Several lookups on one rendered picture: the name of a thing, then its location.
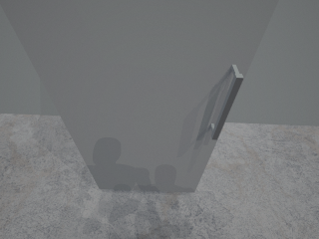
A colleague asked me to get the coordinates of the fridge door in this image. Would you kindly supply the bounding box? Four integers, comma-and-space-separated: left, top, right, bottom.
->
0, 0, 279, 193

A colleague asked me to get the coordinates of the handle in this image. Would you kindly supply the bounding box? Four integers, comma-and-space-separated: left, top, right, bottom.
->
210, 65, 244, 140

